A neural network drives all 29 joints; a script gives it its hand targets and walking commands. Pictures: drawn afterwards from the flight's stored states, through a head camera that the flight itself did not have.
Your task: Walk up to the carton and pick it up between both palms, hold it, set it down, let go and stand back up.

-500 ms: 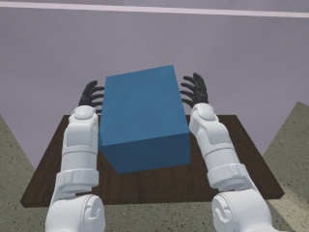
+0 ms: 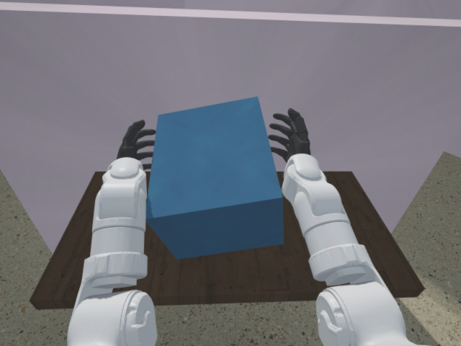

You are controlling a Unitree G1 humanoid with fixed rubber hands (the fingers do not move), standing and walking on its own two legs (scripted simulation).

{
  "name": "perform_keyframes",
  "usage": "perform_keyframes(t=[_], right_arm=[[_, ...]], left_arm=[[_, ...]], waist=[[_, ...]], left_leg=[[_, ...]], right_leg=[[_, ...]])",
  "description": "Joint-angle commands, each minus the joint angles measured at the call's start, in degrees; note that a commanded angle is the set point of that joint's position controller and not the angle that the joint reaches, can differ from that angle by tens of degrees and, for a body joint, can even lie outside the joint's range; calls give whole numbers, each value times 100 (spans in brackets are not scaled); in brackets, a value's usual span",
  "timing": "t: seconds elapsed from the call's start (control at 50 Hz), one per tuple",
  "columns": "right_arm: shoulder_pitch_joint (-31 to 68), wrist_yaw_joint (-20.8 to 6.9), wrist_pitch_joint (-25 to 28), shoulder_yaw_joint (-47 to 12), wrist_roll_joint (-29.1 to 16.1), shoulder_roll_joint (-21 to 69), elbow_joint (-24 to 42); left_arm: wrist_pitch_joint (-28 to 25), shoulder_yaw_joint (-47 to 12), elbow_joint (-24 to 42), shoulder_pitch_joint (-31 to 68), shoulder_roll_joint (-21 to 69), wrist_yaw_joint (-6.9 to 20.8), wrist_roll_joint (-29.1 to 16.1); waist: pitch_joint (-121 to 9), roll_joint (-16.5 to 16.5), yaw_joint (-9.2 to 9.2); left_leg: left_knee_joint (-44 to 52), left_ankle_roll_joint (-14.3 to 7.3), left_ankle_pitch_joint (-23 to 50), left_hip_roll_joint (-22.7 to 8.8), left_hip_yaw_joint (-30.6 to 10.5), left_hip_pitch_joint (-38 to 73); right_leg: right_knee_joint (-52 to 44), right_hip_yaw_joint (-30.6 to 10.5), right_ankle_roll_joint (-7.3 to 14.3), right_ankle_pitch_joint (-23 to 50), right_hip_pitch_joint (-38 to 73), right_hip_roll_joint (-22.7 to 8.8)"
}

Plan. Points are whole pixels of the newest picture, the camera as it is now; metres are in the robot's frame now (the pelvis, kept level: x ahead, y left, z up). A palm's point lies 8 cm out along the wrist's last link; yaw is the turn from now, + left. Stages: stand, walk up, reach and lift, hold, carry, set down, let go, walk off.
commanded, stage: hold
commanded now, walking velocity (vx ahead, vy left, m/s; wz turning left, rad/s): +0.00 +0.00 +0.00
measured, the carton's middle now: (218, 176) +0.39 +0.00 +0.14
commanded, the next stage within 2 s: none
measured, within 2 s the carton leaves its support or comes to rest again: neither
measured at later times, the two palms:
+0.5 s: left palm (130, 164) +0.37 +0.15 +0.19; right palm (297, 155) +0.37 -0.13 +0.20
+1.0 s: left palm (130, 164) +0.37 +0.15 +0.19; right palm (297, 155) +0.37 -0.13 +0.20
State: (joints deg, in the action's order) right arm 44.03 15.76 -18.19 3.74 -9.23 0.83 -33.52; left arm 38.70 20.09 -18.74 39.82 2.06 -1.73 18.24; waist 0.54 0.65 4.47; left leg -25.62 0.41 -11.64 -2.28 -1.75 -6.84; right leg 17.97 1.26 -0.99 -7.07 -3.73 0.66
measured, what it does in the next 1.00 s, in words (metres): stands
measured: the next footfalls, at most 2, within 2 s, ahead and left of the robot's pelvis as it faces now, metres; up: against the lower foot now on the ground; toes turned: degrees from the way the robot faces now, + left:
none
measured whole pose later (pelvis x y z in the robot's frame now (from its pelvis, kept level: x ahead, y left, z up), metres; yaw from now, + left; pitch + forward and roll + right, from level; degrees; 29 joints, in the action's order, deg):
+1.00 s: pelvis +0.00 +0.00 +0.00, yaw +0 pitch -7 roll -2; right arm 44.0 15.8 -18.1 3.7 -9.3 0.9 -33.5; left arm 38.7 20.1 -18.6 39.6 2.1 -1.7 18.2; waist 0.5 0.6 4.6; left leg -25.5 0.4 -11.5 -2.3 -1.8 -6.7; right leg 18.0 1.3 -1.0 -7.0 -3.6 0.7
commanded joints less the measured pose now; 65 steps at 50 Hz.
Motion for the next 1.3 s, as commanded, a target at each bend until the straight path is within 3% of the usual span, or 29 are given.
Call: perform_keyframes(t=[0.0,0.06,0.18,0.2,0.22,0.24,0.26,0.36,0.4,0.46,0.48,0.5,0.52,0.54,0.62,0.7,0.74,0.82,0.84,0.88,0.96,1.02,1.08,1.1,1.12,1.14,1.2,1.22,1.28], right_arm=[[3410,-920,263,-2253,-462,3407,1311],[3403,-904,214,-2398,-540,3305,1144],[3478,-875,239,-2494,-513,3458,1341],[3359,-838,224,-2443,-496,3446,1437],[3357,-845,220,-2401,-489,3256,1435],[3438,-868,238,-2364,-511,3342,1378],[3476,-861,250,-2390,-559,3363,1440],[3564,-882,257,-2391,-543,3273,1383],[3470,-871,232,-2411,-579,3235,1369],[3629,-876,290,-2526,-594,3448,1690],[3707,-884,220,-2473,-517,3424,1394],[3510,-905,180,-2237,-381,3385,1099],[3537,-898,273,-2372,-448,3432,1338],[3602,-903,287,-2250,-450,3240,1544],[3643,-957,228,-2098,-357,3359,934],[3531,-958,273,-2264,-414,3422,1067],[3374,-898,254,-2296,-445,3247,1123],[3362,-877,195,-2314,-378,3335,1166],[3410,-878,291,-2326,-407,3334,1245],[3312,-873,237,-2377,-537,3280,1246],[3457,-907,220,-2238,-458,3345,1069],[3600,-914,301,-2301,-454,3442,1307],[3548,-954,223,-2159,-373,3356,872],[3772,-965,323,-2290,-458,3412,1269],[3411,-941,283,-2191,-409,3407,1091],[3597,-940,310,-2297,-524,3417,1286],[3427,-851,274,-2572,-640,3473,1540],[3342,-833,232,-2481,-589,3296,1383],[3449,-872,228,-2270,-514,3255,1227]], left_arm=[[-518,-2622,1564,4264,3086,1087,-585],[-479,-2484,1342,4018,2986,1072,-509],[-525,-2540,1509,4169,3010,1084,-554],[-510,-2733,1530,4160,3173,1096,-675],[-478,-2811,1547,4008,3156,1095,-659],[-529,-2853,1647,4286,3143,1099,-731],[-511,-2898,1640,4190,3281,1076,-728],[-451,-2600,1323,3976,3104,1081,-529],[-444,-2694,1433,3946,3113,1097,-626],[-548,-2878,1657,4158,3239,1046,-743],[-523,-2731,1305,4171,3113,1031,-647],[-560,-2760,1413,4414,3181,1035,-656],[-519,-2705,1382,4163,3176,1055,-646],[-482,-2798,1351,4048,3249,1048,-655],[-543,-2467,1098,4384,3076,1060,-536],[-526,-2476,1260,4181,2974,1062,-453],[-467,-2589,1254,4040,3073,1117,-530],[-529,-2564,1242,4087,2979,1104,-555],[-493,-2542,1220,3971,3083,1117,-517],[-489,-2652,1503,3937,3141,1088,-562],[-518,-2566,1344,4352,3047,1103,-554],[-561,-2656,1496,4311,3186,1098,-642],[-511,-2535,1190,4425,2984,1085,-540],[-521,-2516,1322,4364,2993,1074,-555],[-533,-2594,1397,4260,2983,1077,-578],[-504,-2745,1490,4286,3027,1066,-687],[-533,-2725,1598,3959,3153,1062,-684],[-470,-2765,1535,3974,3071,1077,-660],[-480,-2760,1450,4210,3094,1078,-649]], waist=[[-2549,49,106],[-2404,1,-18],[-2451,-102,36],[-2615,-117,230],[-2563,111,225],[-2623,10,250],[-2683,169,246],[-2430,29,106],[-2327,-144,213],[-2826,44,66],[-2556,15,-5],[-2310,26,240],[-2518,-6,58],[-2439,-8,176],[-2165,-119,111],[-2233,-1,-13],[-2258,-22,157],[-2155,-173,136],[-2314,12,83],[-2418,29,198],[-2222,-7,181],[-2591,-13,118],[-2010,13,112],[-2394,-120,-19],[-2289,10,116],[-2579,101,72],[-2778,-181,60],[-2487,97,128],[-2344,78,192]], left_leg=[[869,-22,1280,460,221,940],[843,-49,1430,458,169,1125],[844,-19,1498,476,187,1077],[773,44,1684,475,180,1131],[780,46,1802,468,118,1197],[734,70,1639,472,128,1139],[751,111,1701,441,132,1248],[831,50,1593,467,152,1179],[789,13,1706,456,125,1217],[717,40,1747,472,144,1217],[823,-19,1279,469,162,1054],[906,-4,1064,407,163,1007],[870,18,1304,445,194,1087],[868,23,1380,412,165,1059],[1043,-78,694,419,195,832],[951,-54,1155,447,230,954],[865,14,1531,442,165,1188],[899,-23,1428,460,190,1124],[818,-36,1404,472,220,1111],[752,74,1906,432,125,1392],[939,-34,1000,482,198,956],[852,-18,1359,440,200,1067],[1050,-30,713,462,225,828],[977,-75,952,465,224,870],[907,-44,1190,443,227,945],[832,-15,1353,480,221,1032],[710,-25,1858,465,157,1200],[723,59,1849,493,135,1245],[823,50,1450,449,129,1160]], right_leg=[[-223,343,-135,676,1387,252],[-264,346,-158,737,1247,291],[-269,406,-155,786,1401,319],[-241,375,-147,982,1427,318],[-232,421,-163,1006,1323,307],[-269,396,-137,868,1331,312],[-239,400,-126,850,1250,335],[-305,375,-137,710,1295,336],[-297,385,-132,887,1321,329],[-201,396,-159,901,1283,328],[-269,340,-168,556,1170,280],[-270,399,-139,414,1094,291],[-286,391,-136,568,1224,318],[-229,418,-152,604,1187,302],[-280,412,-135,104,1063,285],[-272,388,-145,519,1247,276],[-294,434,-126,757,1180,304],[-342,371,-166,659,1242,280],[-318,369,-140,709,1273,261],[-278,386,-115,960,1360,347],[-328,385,-111,366,1241,280],[-260,403,-118,651,1236,297],[-340,395,-139,60,1064,253],[-283,394,-158,260,1114,271],[-286,356,-125,566,1144,240],[-228,335,-149,698,1238,273],[-213,329,-166,1280,1440,292],[-262,358,-177,1070,1299,304],[-305,382,-151,640,1172,274]])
